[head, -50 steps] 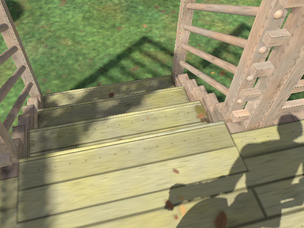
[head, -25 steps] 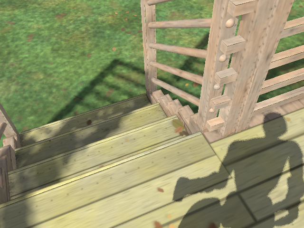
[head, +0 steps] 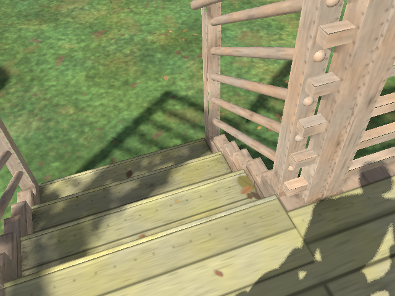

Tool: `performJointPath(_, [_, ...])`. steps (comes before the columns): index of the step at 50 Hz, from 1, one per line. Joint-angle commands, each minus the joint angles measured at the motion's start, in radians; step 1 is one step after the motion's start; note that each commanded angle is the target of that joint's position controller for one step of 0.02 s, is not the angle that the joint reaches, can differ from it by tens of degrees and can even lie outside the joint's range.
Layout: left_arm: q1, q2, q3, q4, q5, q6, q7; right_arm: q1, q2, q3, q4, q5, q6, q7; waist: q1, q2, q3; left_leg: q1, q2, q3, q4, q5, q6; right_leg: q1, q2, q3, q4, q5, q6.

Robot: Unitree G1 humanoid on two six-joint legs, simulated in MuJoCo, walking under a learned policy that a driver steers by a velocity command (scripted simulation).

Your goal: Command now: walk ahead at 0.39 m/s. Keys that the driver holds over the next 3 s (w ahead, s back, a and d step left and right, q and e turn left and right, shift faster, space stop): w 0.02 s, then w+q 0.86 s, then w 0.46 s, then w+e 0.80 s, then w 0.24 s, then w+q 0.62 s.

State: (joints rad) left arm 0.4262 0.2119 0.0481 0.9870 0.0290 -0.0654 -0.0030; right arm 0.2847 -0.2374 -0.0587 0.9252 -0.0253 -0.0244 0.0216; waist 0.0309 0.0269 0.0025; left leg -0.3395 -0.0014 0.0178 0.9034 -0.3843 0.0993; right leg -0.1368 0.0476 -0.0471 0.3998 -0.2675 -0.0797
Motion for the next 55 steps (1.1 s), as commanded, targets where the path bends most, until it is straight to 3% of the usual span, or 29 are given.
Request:
performJointPath(1, [0.027,0.099,0.012,-0.026,-0.008,-0.027,0.009,-0.092,-0.065,-0.01,-0.072,-0.012,-0.03,0.019,-0.011,-0.09,0.095,-0.366,0.067,-0.025,0.089,0.121,-0.01,0.186,-0.28,0.372,-0.309,-0.086,-0.116])
performJointPath(9, [0.114,0.081,-0.001,0.042,-0.005,-0.047,0.023,-0.283,-0.018,0.013,-0.131,0.0,-0.008,0.026,0.014,-0.111,0.133,-0.383,0.042,0.019,-0.075,0.3,-0.053,0.155,-0.245,0.049,-0.298,0.342,-0.089])
performJointPath(13, [0.114,0.092,-0.001,0.06,-0.008,-0.058,0.032,-0.39,-0.005,0.027,-0.184,-0.018,-0.004,0.027,0.025,-0.103,0.168,-0.33,0.031,0.094,-0.239,0.309,-0.007,0.191,-0.288,-0.017,-0.28,0.492,-0.078])
performJointPath(16, [0.09,0.118,0.002,0.068,-0.01,-0.052,0.044,-0.297,-0.034,0.013,-0.168,-0.011,-0.01,0.021,-0.04,-0.129,0.079,-0.144,-0.04,0.145,-0.3,0.241,0.061,0.25,-0.293,-0.094,-0.089,0.91,-0.052])
performJointPath(18, [0.048,0.154,0.013,0.042,0.002,-0.029,0.034,-0.002,-0.095,-0.021,-0.069,-0.011,-0.02,0.025,-0.163,-0.147,-0.074,0.187,-0.107,0.135,-0.319,0.198,0.115,0.154,-0.272,-0.14,0.285,0.996,-0.028])
performJointPath(19, [0.039,0.16,0.015,0.022,-0.002,-0.026,0.028,0.133,-0.154,-0.047,-0.033,-0.023,-0.021,0.016,-0.222,-0.086,-0.144,0.4,-0.017,-0.015,-0.366,0.097,0.153,-0.035,-0.233,-0.15,0.566,0.724,-0.013])
performJointPath(20, [0.095,0.034,-0.006,-0.032,-0.022,-0.03,0.004,0.135,-0.251,-0.069,-0.048,-0.031,-0.02,0.01,-0.141,0.176,-0.243,0.656,0.313,-0.588,-0.462,0.017,0.313,-0.431,-0.037,-0.128,1.003,-0.137,0.037])
performJointPath(21, [0.002,0.108,0.01,-0.061,-0.015,-0.041,0.003,0.132,-0.24,-0.066,-0.046,0.011,-0.008,0.005,-0.156,0.116,-0.307,0.655,0.333,-0.828,-0.63,0.034,0.325,-0.523,-0.004,0.093,1.091,-0.184,0.036])
performJointPath(22, [-0.087,0.131,0.014,-0.107,-0.031,-0.058,0.0,0.055,-0.206,-0.059,-0.048,0.0,-0.004,-0.005,-0.129,0.074,-0.144,0.563,0.307,-0.666,-0.633,0.076,0.29,-0.613,-0.065,0.106,1.069,-0.1,0.032])
performJointPath(24, [-0.122,0.107,0.01,-0.117,-0.011,-0.063,0.009,0.0,-0.127,-0.041,-0.05,0.008,-0.009,-0.013,-0.06,-0.059,-0.021,0.322,0.23,-0.464,-0.636,0.342,0.224,-0.529,-0.128,0.102,0.934,-0.025,0.033])
performJointPath(25, [-0.111,0.085,0.006,-0.126,0.003,-0.037,0.007,-0.017,-0.098,-0.03,-0.052,0.013,-0.016,-0.013,-0.02,-0.048,-0.017,0.231,0.193,-0.397,-0.646,0.421,0.209,-0.455,-0.141,0.103,0.88,-0.027,0.046])
performJointPath(26, [-0.108,0.082,0.008,-0.137,0.019,-0.014,0.001,-0.018,-0.099,-0.028,-0.061,0.02,-0.025,-0.011,-0.006,-0.034,-0.028,0.182,0.174,-0.357,-0.647,0.506,0.208,-0.407,-0.136,0.096,0.838,-0.025,0.061])
performJointPath(28, [-0.129,0.074,0.006,-0.151,0.024,0.021,0.004,-0.008,-0.131,-0.031,-0.069,0.01,-0.055,-0.013,0.014,-0.043,-0.017,0.101,0.156,-0.33,-0.665,0.533,0.195,-0.373,-0.132,0.078,0.733,-0.019,0.089])
performJointPath(30, [-0.196,0.078,0.008,-0.174,0.016,0.037,0.005,0.029,-0.151,-0.035,-0.066,0.011,-0.064,-0.017,0.001,-0.012,0.022,0.07,0.12,-0.315,-0.687,0.484,0.159,-0.412,-0.13,0.052,0.642,0.056,0.107])
performJointPath(32, [-0.294,0.077,0.007,-0.21,0.023,0.045,0.01,0.121,-0.127,-0.032,-0.05,0.029,-0.056,-0.023,-0.037,0.029,0.051,0.112,0.099,-0.327,-0.681,0.451,0.112,-0.5,-0.126,0.057,0.533,0.159,0.117])
performJointPath(35, [-0.401,0.092,0.006,-0.258,0.022,0.046,0.0,0.222,-0.125,-0.034,-0.049,0.039,-0.036,-0.035,-0.09,0.02,0.045,0.253,0.101,-0.374,-0.672,0.467,0.091,-0.623,-0.117,0.078,0.45,0.263,0.132])
performJointPath(38, [-0.514,0.097,-0.001,-0.314,0.022,0.036,-0.014,0.267,-0.124,-0.033,-0.073,0.03,-0.023,-0.048,-0.125,0.009,0.047,0.322,0.093,-0.395,-0.633,0.625,0.089,-0.656,-0.085,0.07,0.376,0.289,0.128])
performJointPath(39, [-0.531,0.101,-0.003,-0.309,-0.001,0.036,-0.002,0.262,-0.15,-0.036,-0.064,0.025,-0.03,-0.051,-0.12,0.029,0.059,0.322,0.084,-0.362,-0.592,0.745,0.068,-0.607,-0.078,0.06,0.291,0.294,0.124])
performJointPath(40, [-0.557,0.094,-0.011,-0.323,-0.004,0.036,0.003,0.279,-0.149,-0.036,-0.063,0.024,-0.033,-0.051,-0.134,0.041,0.054,0.318,0.068,-0.354,-0.568,0.822,0.057,-0.568,-0.052,0.037,0.258,0.294,0.119])
performJointPath(43, [-0.532,0.107,-0.023,-0.338,-0.005,0.031,0.003,0.28,-0.15,-0.031,-0.066,0.012,-0.021,-0.056,-0.114,0.079,0.031,0.293,0.07,-0.378,-0.508,1.003,0.041,-0.415,0.004,0.022,0.276,0.182,0.106])
performJointPath(45, [-0.374,0.137,-0.015,-0.299,-0.005,0.023,0.004,0.185,-0.159,-0.031,-0.106,0.014,-0.024,-0.05,-0.026,0.088,-0.032,0.278,0.049,-0.365,-0.38,1.215,0.02,-0.198,0.038,0.038,0.203,0.149,0.06])
performJointPath(46, [-0.238,0.176,0.0,-0.272,-0.005,0.013,0.009,0.143,-0.175,-0.033,-0.118,0.02,-0.035,-0.046,0.046,0.083,-0.086,0.264,0.049,-0.38,-0.246,1.182,0.017,-0.063,0.012,0.076,0.137,0.164,0.029])
performJointPath(47, [-0.081,0.224,0.014,-0.252,0.015,0.0,0.022,0.108,-0.171,-0.033,-0.141,0.033,-0.055,-0.038,0.135,-0.002,-0.185,0.18,0.017,-0.342,-0.026,0.975,0.003,0.15,-0.091,0.171,0.036,0.129,-0.016])
performJointPath(48, [-0.012,0.277,0.023,-0.258,0.023,-0.002,0.039,0.165,-0.05,-0.004,-0.149,0.025,-0.065,-0.039,0.1,-0.207,-0.292,0.043,-0.081,-0.219,0.258,0.072,-0.01,0.324,-0.38,0.442,0.053,0.159,-0.079])
performJointPath(49, [-0.038,0.285,0.03,-0.248,0.012,0.005,0.026,0.386,-0.075,-0.013,-0.108,0.032,-0.043,-0.045,-0.013,-0.291,-0.313,-0.163,-0.169,-0.166,0.457,-0.169,-0.03,0.382,-0.487,0.831,-0.008,0.253,-0.245])
performJointPath(50, [-0.112,0.203,0.029,-0.251,-0.009,0.006,0.012,0.33,-0.128,-0.021,-0.08,0.01,-0.024,-0.05,-0.015,-0.114,-0.159,-0.233,-0.099,-0.167,0.482,-0.047,-0.03,0.247,-0.439,0.756,-0.065,0.151,-0.269])
performJointPath(51, [-0.177,0.137,0.011,-0.267,-0.009,0.0,0.002,0.192,-0.136,-0.023,-0.112,0.008,-0.02,-0.043,-0.004,-0.05,-0.057,-0.234,-0.085,-0.173,0.443,0.01,-0.039,0.134,-0.387,0.594,-0.079,0.232,-0.252])
performJointPath(53, [-0.157,0.123,-0.001,-0.239,0.006,-0.028,-0.01,0.12,-0.122,-0.026,-0.135,0.012,0.001,-0.035,-0.03,-0.07,0.003,-0.201,-0.05,-0.178,0.353,0.032,-0.046,0.031,-0.312,0.422,-0.099,0.454,-0.205])
performJointPath(55, [-0.09,0.132,-0.003,-0.2,-0.008,-0.052,-0.014,0.118,-0.083,-0.021,-0.132,0.003,0.026,-0.025,-0.046,-0.106,-0.013,-0.156,-0.048,-0.173,0.244,0.037,-0.052,0.024,-0.274,0.337,-0.115,0.558,-0.175])
